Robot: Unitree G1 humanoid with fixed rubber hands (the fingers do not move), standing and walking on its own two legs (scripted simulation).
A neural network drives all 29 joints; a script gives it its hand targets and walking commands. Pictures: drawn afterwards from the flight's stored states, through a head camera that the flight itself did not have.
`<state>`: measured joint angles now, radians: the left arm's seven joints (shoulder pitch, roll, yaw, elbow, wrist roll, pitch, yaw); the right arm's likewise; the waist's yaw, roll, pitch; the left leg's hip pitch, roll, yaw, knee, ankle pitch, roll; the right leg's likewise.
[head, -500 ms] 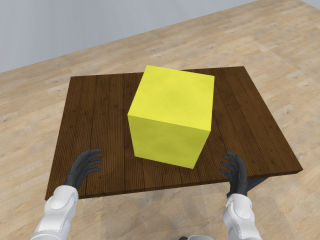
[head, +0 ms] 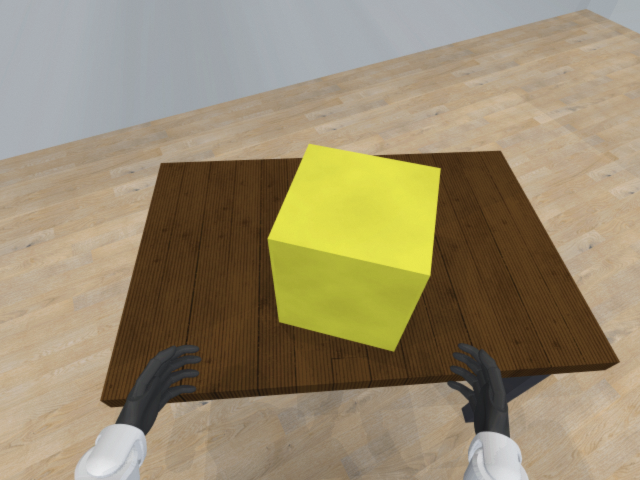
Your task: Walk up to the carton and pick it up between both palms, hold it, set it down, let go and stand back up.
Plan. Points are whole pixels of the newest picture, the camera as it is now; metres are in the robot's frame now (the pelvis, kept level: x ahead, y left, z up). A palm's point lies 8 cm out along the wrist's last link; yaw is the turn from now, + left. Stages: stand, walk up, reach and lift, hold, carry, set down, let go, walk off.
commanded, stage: set down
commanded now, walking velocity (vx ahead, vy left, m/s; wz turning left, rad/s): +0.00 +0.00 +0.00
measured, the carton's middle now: (353, 251) +0.45 -0.05 -0.06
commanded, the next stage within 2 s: let go in 0.56 s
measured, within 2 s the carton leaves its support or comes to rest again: neither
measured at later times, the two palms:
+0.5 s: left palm (142, 447) +0.17 +0.23 -0.06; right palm (497, 439) +0.17 -0.20 -0.07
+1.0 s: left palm (167, 462) +0.16 +0.20 -0.07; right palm (524, 446) +0.16 -0.24 -0.08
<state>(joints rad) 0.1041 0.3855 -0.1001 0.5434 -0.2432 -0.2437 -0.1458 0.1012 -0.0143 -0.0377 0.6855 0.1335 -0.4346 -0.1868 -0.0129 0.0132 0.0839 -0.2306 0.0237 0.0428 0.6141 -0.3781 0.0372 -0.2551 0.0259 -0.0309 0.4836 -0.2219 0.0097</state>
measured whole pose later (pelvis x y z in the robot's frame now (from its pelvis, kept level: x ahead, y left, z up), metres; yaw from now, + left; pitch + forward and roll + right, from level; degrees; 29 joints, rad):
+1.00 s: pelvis +0.00 -0.04 +0.01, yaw +1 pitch -6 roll -1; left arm 0.17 0.25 -0.02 0.57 -0.04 0.05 -0.05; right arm 0.15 -0.13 -0.04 0.75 -0.02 -0.22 -0.04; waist 0.01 0.02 0.12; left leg -0.04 0.03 0.03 0.45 -0.31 -0.01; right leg -0.10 0.04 -0.04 0.41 -0.20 -0.03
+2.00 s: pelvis -0.03 -0.05 +0.01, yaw +0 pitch +0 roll +1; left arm 0.42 0.12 -0.01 1.01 0.02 0.00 0.02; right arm 0.36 -0.13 0.00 1.16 -0.02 0.01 -0.01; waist 0.01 0.02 -0.05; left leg -0.20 0.02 0.05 0.43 -0.23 -0.01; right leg -0.29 0.03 -0.03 0.44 -0.15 -0.05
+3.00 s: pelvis -0.01 -0.05 +0.01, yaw +0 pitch -2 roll +1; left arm 0.31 0.08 0.01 1.16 0.01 0.00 0.03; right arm 0.34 -0.09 -0.01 1.19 -0.02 0.00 -0.04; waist 0.01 0.01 0.02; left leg -0.13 0.02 0.04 0.41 -0.25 -0.02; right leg -0.23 0.03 -0.03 0.43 -0.18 -0.05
